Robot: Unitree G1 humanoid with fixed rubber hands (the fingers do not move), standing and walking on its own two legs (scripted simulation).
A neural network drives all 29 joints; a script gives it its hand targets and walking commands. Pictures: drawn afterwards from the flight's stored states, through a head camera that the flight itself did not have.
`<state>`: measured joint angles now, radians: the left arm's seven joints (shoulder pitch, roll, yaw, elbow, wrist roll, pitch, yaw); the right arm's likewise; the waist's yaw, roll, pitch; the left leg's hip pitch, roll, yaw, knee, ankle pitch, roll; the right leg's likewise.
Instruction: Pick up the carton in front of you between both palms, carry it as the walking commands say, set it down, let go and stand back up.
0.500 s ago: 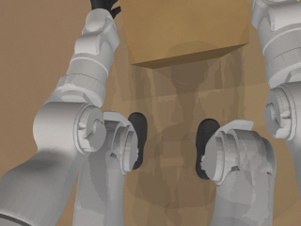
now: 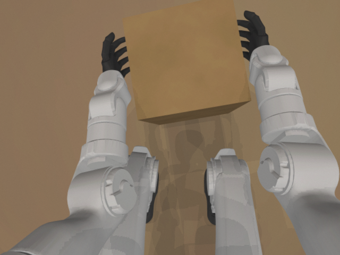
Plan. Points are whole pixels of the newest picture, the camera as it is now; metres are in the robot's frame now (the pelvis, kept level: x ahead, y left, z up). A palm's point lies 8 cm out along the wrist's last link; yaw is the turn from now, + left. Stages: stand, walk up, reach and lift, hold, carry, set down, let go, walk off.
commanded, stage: reach and lift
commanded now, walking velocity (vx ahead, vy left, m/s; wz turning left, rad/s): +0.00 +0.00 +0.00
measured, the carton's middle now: (186, 75) +0.50 -0.02 -0.15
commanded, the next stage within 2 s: none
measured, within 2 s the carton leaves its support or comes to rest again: neither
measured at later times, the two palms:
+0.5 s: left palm (75, 49) +0.47 +0.14 +0.08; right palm (291, 34) +0.48 -0.16 +0.07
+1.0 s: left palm out of the picture +0.43 +0.14 +0.24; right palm out of the picture +0.43 -0.16 +0.23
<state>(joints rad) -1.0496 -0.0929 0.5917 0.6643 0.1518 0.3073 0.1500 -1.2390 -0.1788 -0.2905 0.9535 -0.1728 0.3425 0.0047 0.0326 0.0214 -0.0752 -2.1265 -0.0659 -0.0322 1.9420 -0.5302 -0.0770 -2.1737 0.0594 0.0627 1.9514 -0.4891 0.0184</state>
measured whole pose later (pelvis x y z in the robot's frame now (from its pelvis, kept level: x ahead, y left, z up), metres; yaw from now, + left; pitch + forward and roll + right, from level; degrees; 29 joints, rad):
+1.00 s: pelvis +0.08 +0.00 +0.26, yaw -2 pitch +22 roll +0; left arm -0.47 -0.17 0.41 0.52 0.22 0.35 0.06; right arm -0.49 0.10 -0.33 0.57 -0.23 0.38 -0.02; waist 0.01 0.02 -0.20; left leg -1.00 -0.04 -0.07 1.04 -0.42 -0.02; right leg -1.03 0.03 0.05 1.04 -0.40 0.01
